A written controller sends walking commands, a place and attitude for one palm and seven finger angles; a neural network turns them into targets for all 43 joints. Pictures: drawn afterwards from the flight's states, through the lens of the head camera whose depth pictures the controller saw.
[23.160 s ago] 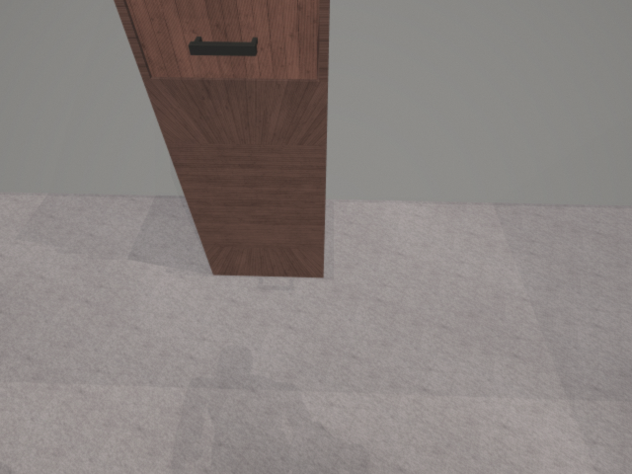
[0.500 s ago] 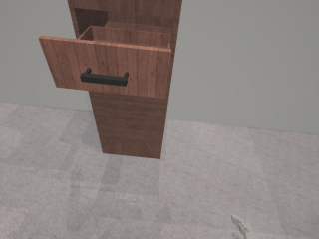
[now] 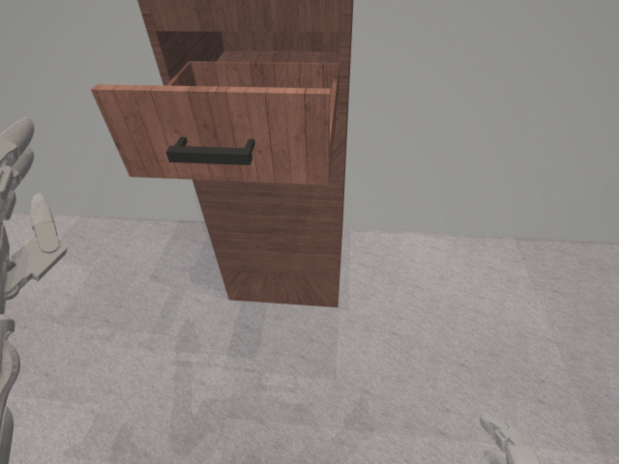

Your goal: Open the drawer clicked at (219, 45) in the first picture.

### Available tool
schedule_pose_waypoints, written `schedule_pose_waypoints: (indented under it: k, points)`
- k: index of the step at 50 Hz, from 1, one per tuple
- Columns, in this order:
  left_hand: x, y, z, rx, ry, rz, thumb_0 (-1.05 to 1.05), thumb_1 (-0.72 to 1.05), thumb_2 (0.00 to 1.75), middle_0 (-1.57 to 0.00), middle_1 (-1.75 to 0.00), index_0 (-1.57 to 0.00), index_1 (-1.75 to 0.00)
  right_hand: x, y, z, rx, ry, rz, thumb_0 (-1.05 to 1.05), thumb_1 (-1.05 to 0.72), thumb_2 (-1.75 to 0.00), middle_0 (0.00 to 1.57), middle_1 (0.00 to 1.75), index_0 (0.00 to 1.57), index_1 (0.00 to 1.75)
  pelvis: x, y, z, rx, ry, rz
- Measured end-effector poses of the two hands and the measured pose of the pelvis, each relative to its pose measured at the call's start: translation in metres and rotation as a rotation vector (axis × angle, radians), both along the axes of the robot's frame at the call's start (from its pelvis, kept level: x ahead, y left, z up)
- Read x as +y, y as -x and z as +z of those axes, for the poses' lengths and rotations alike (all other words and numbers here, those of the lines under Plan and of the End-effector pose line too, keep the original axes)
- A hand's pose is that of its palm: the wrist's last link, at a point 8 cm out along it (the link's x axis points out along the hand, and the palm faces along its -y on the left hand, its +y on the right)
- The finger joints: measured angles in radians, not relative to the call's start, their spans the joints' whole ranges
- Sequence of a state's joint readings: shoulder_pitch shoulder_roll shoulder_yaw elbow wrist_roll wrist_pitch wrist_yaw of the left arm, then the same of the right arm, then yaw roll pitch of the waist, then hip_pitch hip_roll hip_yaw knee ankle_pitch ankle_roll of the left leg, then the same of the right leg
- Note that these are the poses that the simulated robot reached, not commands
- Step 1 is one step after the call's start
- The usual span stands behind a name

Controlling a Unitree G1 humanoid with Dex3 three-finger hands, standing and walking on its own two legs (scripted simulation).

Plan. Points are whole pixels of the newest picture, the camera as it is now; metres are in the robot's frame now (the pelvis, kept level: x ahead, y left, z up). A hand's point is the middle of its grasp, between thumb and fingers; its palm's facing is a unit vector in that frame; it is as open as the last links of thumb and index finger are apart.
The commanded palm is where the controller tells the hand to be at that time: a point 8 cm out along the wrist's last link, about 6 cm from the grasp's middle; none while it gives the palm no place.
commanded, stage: let the arm hang, fingers relaxed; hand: left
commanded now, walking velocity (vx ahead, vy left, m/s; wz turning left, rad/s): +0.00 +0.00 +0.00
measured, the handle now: (212, 149) +0.57 +0.19 +0.14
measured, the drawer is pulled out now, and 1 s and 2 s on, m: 0.28 0.28 0.28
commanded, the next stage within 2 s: look to check the result in 1.02 s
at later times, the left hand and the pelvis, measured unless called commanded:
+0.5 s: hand out of the picture -0.11 +0.20 -0.15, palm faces +0.04 -0.96 -0.28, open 7.2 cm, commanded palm none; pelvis -0.01 -0.01 +0.01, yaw +0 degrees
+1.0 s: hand out of the picture +0.11 +0.20 -0.14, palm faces -0.02 -0.95 -0.30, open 7.4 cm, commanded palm none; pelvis +0.01 -0.01 +0.01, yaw +0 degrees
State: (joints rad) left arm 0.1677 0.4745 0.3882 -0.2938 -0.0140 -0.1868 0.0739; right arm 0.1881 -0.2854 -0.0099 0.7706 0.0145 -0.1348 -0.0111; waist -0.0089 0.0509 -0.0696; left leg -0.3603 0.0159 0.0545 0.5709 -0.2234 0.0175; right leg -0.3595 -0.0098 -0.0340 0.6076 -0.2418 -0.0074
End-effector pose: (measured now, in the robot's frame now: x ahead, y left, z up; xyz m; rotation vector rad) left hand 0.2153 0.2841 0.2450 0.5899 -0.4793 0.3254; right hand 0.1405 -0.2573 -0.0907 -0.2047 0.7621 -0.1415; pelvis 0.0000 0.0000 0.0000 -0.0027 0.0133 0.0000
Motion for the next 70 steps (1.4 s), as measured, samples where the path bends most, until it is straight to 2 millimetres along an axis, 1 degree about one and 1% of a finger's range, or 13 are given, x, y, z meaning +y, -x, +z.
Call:
schedule_pose_waypoints:
  k: [3, 6, 9, 11, 15, 18, 21, 24, 29, 40, 46, 53, 70]
  points:
    - [0.004, -0.012, -0.143, 0.592, 0.202, 0.107, 0.0, 0.9, 0.9, -0.19, -0.3, -0.19, -0.3, -0.008, 0.005, -0.023, 0.053, -0.026, -0.018, 0.01, -0.91, -0.9, 0.2, 0.3, 0.21, 0.3, -0.002, 0.004, -0.007, -0.013, -0.024, -0.001]
    - [-0.026, 0.043, -0.277, 1.13, 0.36, 0.158, 0.01, 0.91, 0.9, -0.19, -0.3, -0.19, -0.3, -0.011, 0.027, -0.035, 0.139, -0.039, -0.051, 0.01, -0.91, -0.9, 0.2, 0.3, 0.21, 0.3, -0.005, 0.008, -0.008, -0.035, -0.018, -0.004]
    - [-0.073, 0.132, -0.363, 1.534, 0.519, 0.16, 0.01, 0.91, 0.9, -0.19, -0.3, -0.19, -0.3, -0.011, 0.068, -0.04, 0.284, -0.018, -0.072, 0.01, -0.91, -0.9, 0.2, 0.3, 0.2, 0.3, -0.008, 0.012, -0.007, -0.055, -0.003, -0.008]
    - [-0.075, 0.178, -0.384, 1.625, 0.623, 0.269, -0.01, 1.0, 0.9, -0.2, -0.3, -0.2, -0.3, -0.008, 0.101, -0.042, 0.404, -0.001, -0.082, 0.01, -0.91, -0.9, 0.2, 0.3, 0.2, 0.3, -0.012, 0.014, -0.006, -0.062, 0.009, -0.001]
    - [-0.064, 0.252, -0.389, 1.804, 0.671, 0.381, -0.02, 1.04, 0.9, -0.21, -0.3, -0.21, -0.3, 0.0, 0.165, -0.039, 0.648, 0.001, -0.095, 0.01, -0.91, -0.9, 0.2, 0.3, 0.2, 0.29, -0.015, 0.015, 0.002, -0.044, 0.02, 0.009]
    - [-0.056, 0.294, -0.38, 1.893, 0.672, 0.459, -0.01, 1.01, 0.9, -0.2, -0.3, -0.21, -0.3, 0.005, 0.197, -0.037, 0.756, -0.015, -0.115, 0.01, -0.91, -0.9, 0.2, 0.3, 0.2, 0.3, -0.015, 0.014, 0.005, -0.035, 0.016, 0.011]
    - [-0.049, 0.318, -0.37, 1.948, 0.657, 0.52, 0.0, 0.97, 0.9, -0.2, -0.3, -0.21, -0.3, 0.008, 0.213, -0.037, 0.801, -0.032, -0.133, 0.01, -0.91, -0.9, 0.2, 0.3, 0.2, 0.3, -0.014, 0.013, 0.007, -0.037, 0.014, 0.013]
    - [-0.042, 0.323, -0.363, 1.959, 0.638, 0.553, 0.0, 0.94, 0.9, -0.2, -0.3, -0.2, -0.3, 0.01, 0.215, -0.04, 0.801, -0.045, -0.141, 0.01, -0.91, -0.9, 0.2, 0.3, 0.2, 0.3, -0.013, 0.012, 0.008, -0.038, 0.014, 0.01]
    - [-0.033, 0.293, -0.361, 1.885, 0.6, 0.535, 0.01, 0.92, 0.9, -0.2, -0.3, -0.2, -0.3, 0.009, 0.196, -0.048, 0.735, -0.059, -0.136, 0.01, -0.91, -0.9, 0.2, 0.3, 0.2, 0.3, -0.011, 0.011, 0.009, -0.047, 0.007, 0.002]
    - [-0.032, 0.165, -0.357, 1.611, 0.533, 0.352, 0.01, 0.9, 0.9, -0.2, -0.3, -0.2, -0.3, -0.003, 0.129, -0.045, 0.545, -0.044, -0.111, 0.0, -0.91, -0.9, 0.2, 0.3, 0.2, 0.3, -0.012, 0.004, 0.01, -0.056, -0.002, -0.003]
    - [-0.036, 0.121, -0.351, 1.545, 0.505, 0.286, 0.01, 0.9, 0.9, -0.2, -0.3, -0.2, -0.3, -0.013, 0.107, -0.038, 0.508, -0.02, -0.109, 0.0, -0.91, -0.9, 0.2, 0.3, 0.2, 0.3, -0.013, -0.004, 0.013, -0.058, -0.003, -0.005]
    - [-0.033, 0.107, -0.348, 1.563, 0.482, 0.284, 0.01, 0.9, 0.9, -0.2, -0.3, -0.21, -0.3, -0.025, 0.098, -0.033, 0.525, 0.006, -0.113, 0.0, -0.91, -0.9, 0.2, 0.3, 0.2, 0.3, -0.014, -0.012, 0.015, -0.053, -0.003, -0.01]
    - [-0.02, 0.124, -0.351, 1.682, 0.471, 0.376, 0.01, 0.9, 0.9, -0.2, -0.3, -0.2, -0.3, -0.041, 0.07, -0.027, 0.569, 0.044, -0.106, 0.01, -0.91, -0.9, 0.2, 0.3, 0.2, 0.3, -0.018, -0.033, 0.019, -0.037, -0.001, -0.014]
